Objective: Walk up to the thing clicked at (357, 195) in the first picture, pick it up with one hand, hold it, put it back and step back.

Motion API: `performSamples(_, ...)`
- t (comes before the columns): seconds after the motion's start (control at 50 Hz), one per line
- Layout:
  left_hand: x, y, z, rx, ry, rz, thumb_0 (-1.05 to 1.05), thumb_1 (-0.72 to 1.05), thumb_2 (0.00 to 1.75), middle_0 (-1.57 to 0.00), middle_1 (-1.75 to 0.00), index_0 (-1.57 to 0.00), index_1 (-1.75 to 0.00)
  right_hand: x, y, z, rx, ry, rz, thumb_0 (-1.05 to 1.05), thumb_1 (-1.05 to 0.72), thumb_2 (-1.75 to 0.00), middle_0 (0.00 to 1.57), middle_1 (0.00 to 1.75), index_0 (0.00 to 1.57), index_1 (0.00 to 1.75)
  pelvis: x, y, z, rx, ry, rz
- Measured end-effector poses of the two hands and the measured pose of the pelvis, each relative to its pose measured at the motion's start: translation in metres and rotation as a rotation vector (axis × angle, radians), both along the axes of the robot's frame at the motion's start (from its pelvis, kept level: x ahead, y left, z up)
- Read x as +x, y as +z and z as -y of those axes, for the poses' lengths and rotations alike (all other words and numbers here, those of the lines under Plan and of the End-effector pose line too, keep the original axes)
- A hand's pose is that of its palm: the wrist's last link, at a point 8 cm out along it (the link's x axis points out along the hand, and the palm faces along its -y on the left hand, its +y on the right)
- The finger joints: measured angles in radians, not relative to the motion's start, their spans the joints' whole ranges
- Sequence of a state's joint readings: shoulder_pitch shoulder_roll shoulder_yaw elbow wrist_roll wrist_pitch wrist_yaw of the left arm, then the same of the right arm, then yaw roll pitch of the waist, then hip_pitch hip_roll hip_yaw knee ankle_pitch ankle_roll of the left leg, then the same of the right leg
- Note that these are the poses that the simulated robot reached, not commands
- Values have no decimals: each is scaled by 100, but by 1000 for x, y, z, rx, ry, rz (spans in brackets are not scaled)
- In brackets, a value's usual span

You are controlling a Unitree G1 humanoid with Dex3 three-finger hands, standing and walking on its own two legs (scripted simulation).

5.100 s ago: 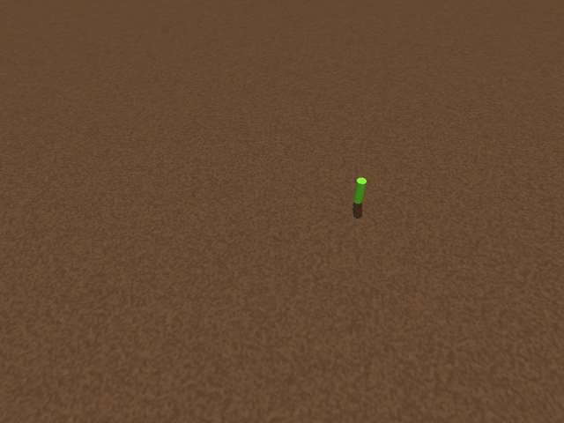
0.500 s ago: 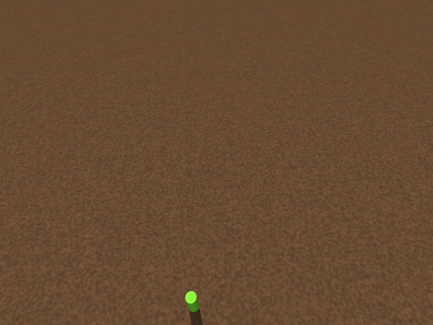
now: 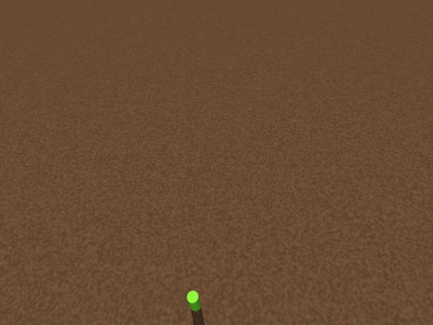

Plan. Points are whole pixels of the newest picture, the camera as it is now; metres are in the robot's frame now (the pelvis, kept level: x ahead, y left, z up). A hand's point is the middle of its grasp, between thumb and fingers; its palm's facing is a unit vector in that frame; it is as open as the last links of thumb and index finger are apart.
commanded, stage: stand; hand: left
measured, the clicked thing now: (194, 301) +0.34 +0.14 -0.72
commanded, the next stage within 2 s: go down in 1.98 s
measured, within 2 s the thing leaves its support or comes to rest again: neither
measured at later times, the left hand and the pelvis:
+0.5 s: hand out of the picture +0.07 +0.25 -0.16, palm faces -0.02 -0.94 -0.33, open 7.4 cm; pelvis +0.00 +0.00 +0.00, yaw +0 degrees
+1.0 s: hand out of the picture +0.07 +0.25 -0.16, palm faces -0.02 -0.94 -0.34, open 7.4 cm; pelvis +0.00 +0.00 +0.00, yaw +0 degrees
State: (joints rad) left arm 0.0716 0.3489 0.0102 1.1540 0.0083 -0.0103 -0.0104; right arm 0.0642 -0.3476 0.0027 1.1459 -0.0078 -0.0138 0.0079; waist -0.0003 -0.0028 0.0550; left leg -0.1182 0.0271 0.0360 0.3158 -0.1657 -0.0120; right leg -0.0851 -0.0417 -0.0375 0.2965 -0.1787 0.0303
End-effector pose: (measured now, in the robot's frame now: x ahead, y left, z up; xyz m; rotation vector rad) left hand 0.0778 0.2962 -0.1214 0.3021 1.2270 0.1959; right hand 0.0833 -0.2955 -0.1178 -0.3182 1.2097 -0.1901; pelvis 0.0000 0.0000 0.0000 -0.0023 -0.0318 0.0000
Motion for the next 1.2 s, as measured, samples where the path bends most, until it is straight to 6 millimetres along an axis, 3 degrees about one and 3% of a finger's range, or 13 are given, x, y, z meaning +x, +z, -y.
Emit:
performSamples(0.5, -15, -1, 0, 5, 4, -29, 1, 91, 90, -20, -30, -20, -30, -9, -3, 2, 6, 1, -28, 0, -90, -90, 21, 30, 21, 30, 0, 0, 2, 2, 6, 0)
performSamples(1.2, -9, 0, 0, 6, 3, -16, 1, 91, 90, -20, -30, -20, -30, -3, -1, 2, 2, 7, -15, 0, -90, -90, 21, 30, 21, 30, 4, 0, 2, 1, 5, 1)
